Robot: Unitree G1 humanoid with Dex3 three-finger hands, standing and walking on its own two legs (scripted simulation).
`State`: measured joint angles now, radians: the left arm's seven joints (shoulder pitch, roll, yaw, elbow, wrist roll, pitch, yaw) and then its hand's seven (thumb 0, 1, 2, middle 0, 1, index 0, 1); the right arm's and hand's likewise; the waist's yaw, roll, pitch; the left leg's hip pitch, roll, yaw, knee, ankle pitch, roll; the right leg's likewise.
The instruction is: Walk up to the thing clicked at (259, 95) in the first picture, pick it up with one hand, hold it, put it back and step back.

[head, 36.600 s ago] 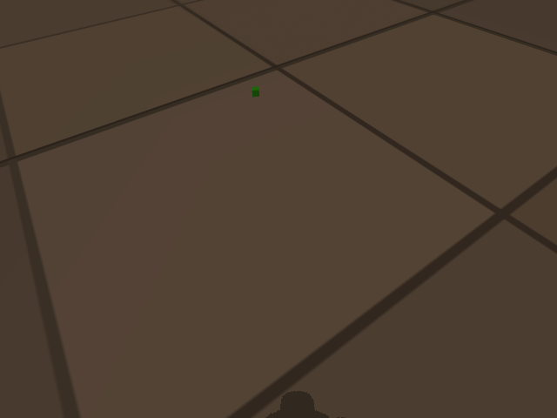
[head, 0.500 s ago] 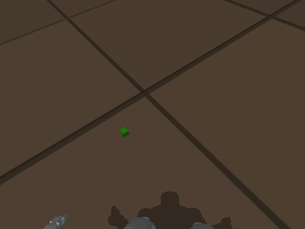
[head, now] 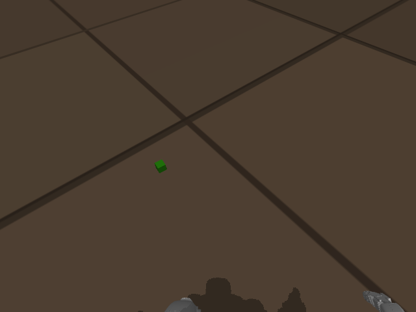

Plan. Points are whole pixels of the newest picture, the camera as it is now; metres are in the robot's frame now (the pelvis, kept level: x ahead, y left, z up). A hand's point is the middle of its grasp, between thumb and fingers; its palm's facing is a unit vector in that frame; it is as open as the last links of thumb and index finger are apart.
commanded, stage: step back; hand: left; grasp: from above
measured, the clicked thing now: (160, 166) +0.97 +0.37 -0.73
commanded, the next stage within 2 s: stand in 0.90 s
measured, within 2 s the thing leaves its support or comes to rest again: neither
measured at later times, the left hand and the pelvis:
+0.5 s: hand out of the picture +0.08 +0.28 -0.13, palm faces +0.05 -0.91 -0.41, open 7.4 cm; pelvis +0.00 +0.00 +0.01, yaw +3 degrees
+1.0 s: hand out of the picture +0.13 +0.28 -0.14, palm faces +0.05 -0.94 -0.34, open 7.4 cm; pelvis +0.04 +0.02 +0.02, yaw +3 degrees
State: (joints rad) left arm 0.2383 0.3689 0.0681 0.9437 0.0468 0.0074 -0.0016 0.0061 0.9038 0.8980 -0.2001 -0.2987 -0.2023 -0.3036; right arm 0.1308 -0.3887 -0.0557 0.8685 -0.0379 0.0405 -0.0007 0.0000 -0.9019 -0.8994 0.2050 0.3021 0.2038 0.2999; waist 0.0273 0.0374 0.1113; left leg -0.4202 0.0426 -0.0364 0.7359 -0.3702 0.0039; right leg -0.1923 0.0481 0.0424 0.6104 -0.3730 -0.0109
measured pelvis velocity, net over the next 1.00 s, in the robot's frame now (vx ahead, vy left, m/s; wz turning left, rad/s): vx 0.04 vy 0.02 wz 0.05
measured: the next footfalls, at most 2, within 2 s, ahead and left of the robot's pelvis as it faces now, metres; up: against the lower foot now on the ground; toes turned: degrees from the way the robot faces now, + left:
none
